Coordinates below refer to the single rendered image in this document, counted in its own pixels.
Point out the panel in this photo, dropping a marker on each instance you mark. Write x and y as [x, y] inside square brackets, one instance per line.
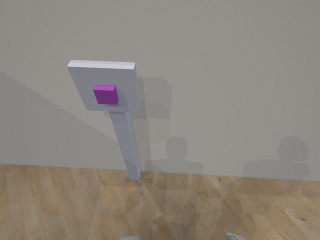
[123, 75]

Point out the button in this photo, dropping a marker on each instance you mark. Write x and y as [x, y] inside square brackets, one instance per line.
[106, 94]

